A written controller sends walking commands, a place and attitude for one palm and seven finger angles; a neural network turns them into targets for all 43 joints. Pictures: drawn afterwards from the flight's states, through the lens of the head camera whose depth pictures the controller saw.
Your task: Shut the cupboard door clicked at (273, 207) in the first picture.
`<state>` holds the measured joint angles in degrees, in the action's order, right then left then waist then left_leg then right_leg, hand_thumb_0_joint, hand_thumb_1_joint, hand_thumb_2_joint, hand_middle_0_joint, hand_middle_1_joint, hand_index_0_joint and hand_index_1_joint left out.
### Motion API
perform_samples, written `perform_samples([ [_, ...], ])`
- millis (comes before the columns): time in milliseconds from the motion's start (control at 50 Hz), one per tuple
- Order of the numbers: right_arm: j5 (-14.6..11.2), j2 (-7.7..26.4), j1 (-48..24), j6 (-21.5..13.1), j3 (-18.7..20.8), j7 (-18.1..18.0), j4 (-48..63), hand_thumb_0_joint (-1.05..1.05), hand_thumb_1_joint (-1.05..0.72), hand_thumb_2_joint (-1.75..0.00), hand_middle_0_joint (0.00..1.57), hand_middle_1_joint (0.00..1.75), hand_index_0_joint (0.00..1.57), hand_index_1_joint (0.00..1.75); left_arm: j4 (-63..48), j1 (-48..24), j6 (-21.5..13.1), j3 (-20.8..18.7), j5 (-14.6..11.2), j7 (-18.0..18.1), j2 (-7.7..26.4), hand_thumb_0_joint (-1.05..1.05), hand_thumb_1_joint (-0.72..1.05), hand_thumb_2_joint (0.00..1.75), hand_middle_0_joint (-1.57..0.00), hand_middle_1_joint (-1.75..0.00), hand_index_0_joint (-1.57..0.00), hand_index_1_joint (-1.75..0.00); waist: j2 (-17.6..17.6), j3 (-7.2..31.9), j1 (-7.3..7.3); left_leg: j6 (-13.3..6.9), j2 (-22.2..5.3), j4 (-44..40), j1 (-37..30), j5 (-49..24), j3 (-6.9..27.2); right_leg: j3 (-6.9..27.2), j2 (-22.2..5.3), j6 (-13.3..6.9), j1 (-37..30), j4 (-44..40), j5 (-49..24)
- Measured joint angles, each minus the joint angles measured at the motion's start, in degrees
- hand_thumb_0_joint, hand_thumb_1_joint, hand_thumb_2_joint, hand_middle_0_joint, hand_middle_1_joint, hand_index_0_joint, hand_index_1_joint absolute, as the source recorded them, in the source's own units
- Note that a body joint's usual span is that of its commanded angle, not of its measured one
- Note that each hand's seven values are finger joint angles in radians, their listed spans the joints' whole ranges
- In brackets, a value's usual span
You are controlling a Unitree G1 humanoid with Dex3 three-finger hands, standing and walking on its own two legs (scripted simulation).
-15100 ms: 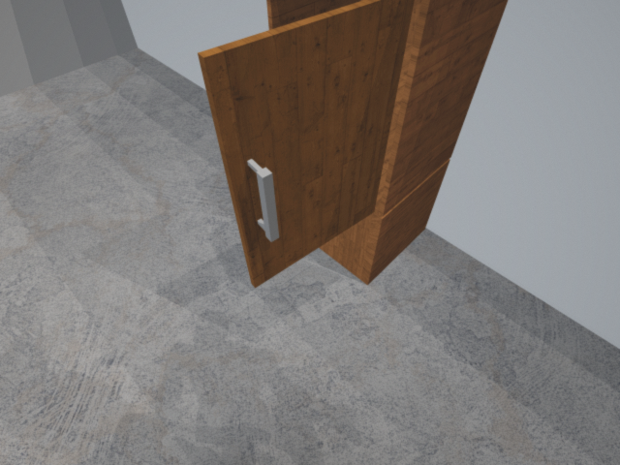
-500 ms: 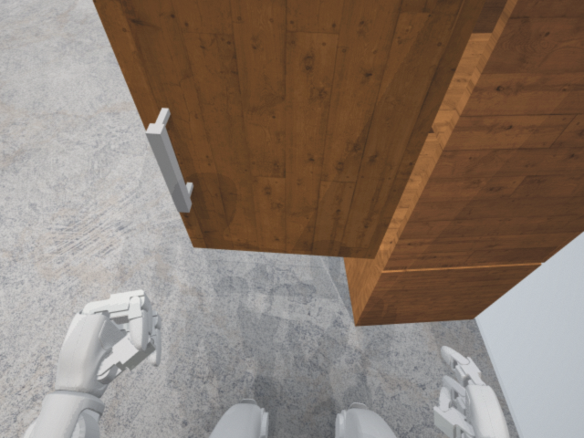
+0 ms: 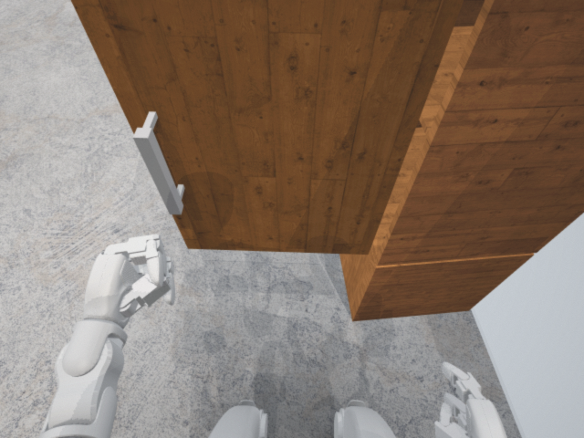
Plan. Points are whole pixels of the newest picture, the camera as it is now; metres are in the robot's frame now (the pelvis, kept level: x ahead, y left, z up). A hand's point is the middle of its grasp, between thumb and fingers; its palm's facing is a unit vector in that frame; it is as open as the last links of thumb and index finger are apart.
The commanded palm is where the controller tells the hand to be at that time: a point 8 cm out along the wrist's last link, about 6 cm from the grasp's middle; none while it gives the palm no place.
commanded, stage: bring the fist close to the handle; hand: left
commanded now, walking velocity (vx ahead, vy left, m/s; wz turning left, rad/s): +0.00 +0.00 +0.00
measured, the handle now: (164, 167) +0.50 +0.23 +0.05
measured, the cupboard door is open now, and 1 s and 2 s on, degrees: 83 83 70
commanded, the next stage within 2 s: push the door shut along its arc in 0.96 s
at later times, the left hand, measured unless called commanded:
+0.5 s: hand (175, 222) +0.39 +0.18 +0.05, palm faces +0.00 -1.00 -0.03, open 3.1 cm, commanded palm +0.37 +0.24 +0.05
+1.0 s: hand (176, 214) +0.41 +0.19 +0.05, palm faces +0.01 -1.00 -0.03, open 3.1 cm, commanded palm +0.38 +0.24 +0.05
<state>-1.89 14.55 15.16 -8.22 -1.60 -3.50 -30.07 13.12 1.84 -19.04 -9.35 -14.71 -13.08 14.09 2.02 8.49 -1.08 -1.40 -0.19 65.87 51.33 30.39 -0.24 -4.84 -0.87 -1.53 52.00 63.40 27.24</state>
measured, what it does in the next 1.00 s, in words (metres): stands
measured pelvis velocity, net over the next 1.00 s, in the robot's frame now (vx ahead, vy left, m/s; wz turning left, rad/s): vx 0.00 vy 0.00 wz -0.02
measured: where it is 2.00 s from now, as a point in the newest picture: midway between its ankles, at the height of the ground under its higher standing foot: outside the picture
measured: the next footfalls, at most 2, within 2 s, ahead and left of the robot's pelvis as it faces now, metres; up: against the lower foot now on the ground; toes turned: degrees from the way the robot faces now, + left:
none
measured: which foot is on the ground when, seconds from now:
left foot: down 0.00-1.00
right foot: down 0.00-1.00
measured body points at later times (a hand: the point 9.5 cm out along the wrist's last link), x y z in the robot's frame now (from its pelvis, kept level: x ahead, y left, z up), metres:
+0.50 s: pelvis +0.00 +0.00 +0.00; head +0.09 +0.00 +0.44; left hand +0.39 +0.24 +0.06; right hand +0.12 -0.26 -0.11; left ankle +0.02 +0.10 -0.65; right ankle +0.04 -0.11 -0.65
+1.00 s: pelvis +0.00 +0.00 +0.00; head +0.10 +0.00 +0.44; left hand +0.40 +0.24 +0.06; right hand +0.09 -0.26 -0.11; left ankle +0.02 +0.10 -0.65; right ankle +0.04 -0.11 -0.65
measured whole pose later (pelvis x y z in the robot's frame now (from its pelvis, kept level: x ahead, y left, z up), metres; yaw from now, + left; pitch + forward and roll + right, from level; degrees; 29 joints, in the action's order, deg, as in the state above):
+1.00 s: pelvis +0.00 +0.00 +0.00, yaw -1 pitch +19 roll -1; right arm -1.5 14.9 17.7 -2.3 -0.4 -2.1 -35.1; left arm 43.8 -24.4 -26.5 -17.3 -11.6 -13.7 18.0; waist 1.2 7.6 -3.8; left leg -1.5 -0.7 63.4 53.0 29.2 -1.7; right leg -3.3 -0.2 -1.4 54.6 61.4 25.6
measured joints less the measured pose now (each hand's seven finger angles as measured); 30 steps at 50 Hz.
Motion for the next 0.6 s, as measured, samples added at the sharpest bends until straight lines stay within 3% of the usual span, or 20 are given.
perform_samples([
  [220, 0.0, 0.7, 0.4, 1.3, 0.7, 0.2, -2.5, 0.01, -0.90, -0.89, 0.20, 0.30, 0.21, 0.30, 10.7, -8.9, -2.9, -2.3, 1.0, 0.3, 0.8, 0.02, 0.90, 0.90, -1.30, -1.50, -1.30, -1.50, -0.5, -0.5, -0.49, 0.1, 0.0, -0.9, 0.0, -0.4, -0.5, 0.5, 0.0, -0.1, 0.5, -0.4, -0.2],
  [600, 0.1, 0.5, 1.2, 4.0, 0.5, 0.8, -4.7, 0.00, -0.90, -0.89, 0.21, 0.30, 0.21, 0.30, 31.2, -28.1, -4.6, -7.3, 2.7, -1.4, 4.7, 0.02, 0.90, 0.90, -1.30, -1.50, -1.30, -1.50, -0.8, -0.8, -2.31, 0.2, -0.4, -1.3, 2.4, -0.9, -0.9, 0.9, 0.4, -0.2, 3.0, -0.7, -1.0],
])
